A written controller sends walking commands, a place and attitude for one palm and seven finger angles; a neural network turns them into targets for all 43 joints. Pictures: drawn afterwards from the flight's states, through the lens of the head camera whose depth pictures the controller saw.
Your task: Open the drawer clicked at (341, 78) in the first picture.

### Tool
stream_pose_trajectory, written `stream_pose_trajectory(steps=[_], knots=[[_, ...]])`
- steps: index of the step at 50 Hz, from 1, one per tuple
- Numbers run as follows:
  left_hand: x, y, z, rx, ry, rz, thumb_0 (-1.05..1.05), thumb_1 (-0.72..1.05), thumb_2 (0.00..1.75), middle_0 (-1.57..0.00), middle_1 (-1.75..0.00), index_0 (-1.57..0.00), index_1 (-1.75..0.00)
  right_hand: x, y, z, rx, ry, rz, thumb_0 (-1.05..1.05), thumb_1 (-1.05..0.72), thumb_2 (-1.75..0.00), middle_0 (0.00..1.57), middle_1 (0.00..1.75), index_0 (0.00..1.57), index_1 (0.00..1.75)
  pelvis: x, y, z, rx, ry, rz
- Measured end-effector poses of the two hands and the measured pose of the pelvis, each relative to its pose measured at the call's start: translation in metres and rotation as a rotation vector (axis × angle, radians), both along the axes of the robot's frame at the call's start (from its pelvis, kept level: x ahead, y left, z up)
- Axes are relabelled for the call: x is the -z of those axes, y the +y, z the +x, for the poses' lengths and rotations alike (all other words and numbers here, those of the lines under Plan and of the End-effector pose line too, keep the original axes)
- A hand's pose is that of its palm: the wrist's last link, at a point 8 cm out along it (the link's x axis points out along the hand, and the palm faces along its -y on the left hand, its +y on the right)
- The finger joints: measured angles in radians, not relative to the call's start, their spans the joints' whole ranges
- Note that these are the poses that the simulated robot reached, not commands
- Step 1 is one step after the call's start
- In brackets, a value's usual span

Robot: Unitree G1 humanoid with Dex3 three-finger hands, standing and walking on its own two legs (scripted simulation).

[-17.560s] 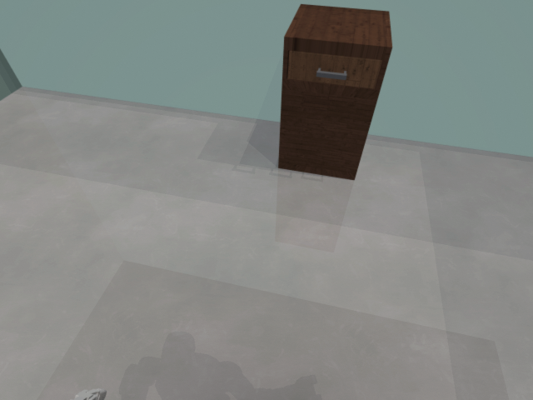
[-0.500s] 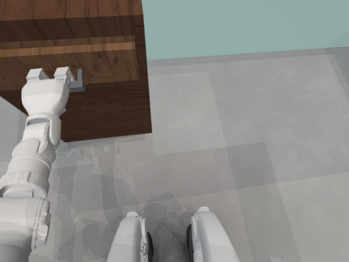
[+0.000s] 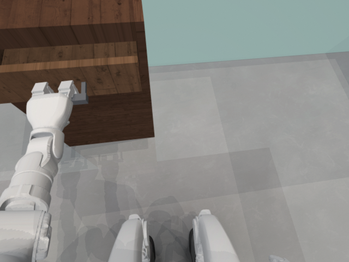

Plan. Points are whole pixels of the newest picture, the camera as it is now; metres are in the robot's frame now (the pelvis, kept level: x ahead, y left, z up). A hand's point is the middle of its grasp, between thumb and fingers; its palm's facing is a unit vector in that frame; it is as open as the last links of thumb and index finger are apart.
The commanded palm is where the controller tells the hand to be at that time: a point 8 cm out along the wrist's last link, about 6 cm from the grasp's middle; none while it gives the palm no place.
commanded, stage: pull the drawer open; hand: left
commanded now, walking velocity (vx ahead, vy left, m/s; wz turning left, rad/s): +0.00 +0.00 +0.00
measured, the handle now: (60, 94) +0.50 +0.27 -0.03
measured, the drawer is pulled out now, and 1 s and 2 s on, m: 0.06 0.12 0.16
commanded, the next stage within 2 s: none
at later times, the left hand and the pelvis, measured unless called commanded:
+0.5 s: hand (62, 130) +0.42 +0.26 -0.06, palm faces -0.04 -0.05 -1.00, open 5.5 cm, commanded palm +0.38 +0.25 -0.01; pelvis +0.00 +0.00 +0.01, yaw +1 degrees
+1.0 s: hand (61, 140) +0.39 +0.26 -0.06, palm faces -0.04 -0.05 -1.00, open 5.5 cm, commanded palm +0.36 +0.25 -0.01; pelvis +0.00 -0.01 +0.01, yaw +1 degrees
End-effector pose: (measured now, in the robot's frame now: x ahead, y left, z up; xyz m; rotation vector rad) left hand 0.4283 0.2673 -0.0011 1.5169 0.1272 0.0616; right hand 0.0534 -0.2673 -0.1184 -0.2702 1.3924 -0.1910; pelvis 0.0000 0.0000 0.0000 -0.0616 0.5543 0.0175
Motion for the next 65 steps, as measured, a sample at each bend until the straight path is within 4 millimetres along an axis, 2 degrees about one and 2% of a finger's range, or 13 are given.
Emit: stream_pose_trajectory(steps=[12,65], knots=[[0.0,-0.003,-0.018,-0.004,-0.004,0.005,0.0,0.76,0.8,-0.31,-1.35,-0.38,-1.34,-0.001,0.003,0.003,-0.007,-0.008,0.016,0.01,-0.9,-0.9,0.2,0.3,0.2,0.3,-0.004,0.0,-0.001,-0.004,-0.015,0.003],[0.0,-0.01,-0.071,-0.024,-0.004,0.004,0.01,0.76,0.79,-0.31,-1.35,-0.38,-1.32,-0.007,-0.001,0.046,-0.051,-0.139,0.027,0.01,-0.9,-0.9,0.2,0.3,0.2,0.3,-0.011,-0.007,0.002,0.001,-0.057,0.018]])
